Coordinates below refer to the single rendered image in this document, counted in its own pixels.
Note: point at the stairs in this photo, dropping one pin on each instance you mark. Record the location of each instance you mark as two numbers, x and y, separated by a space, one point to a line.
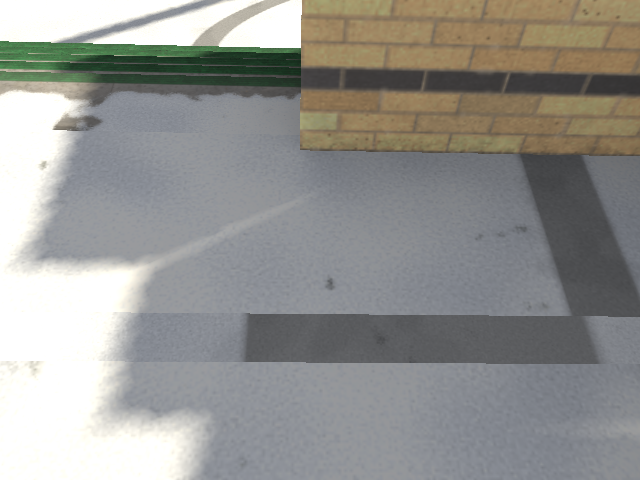
150 59

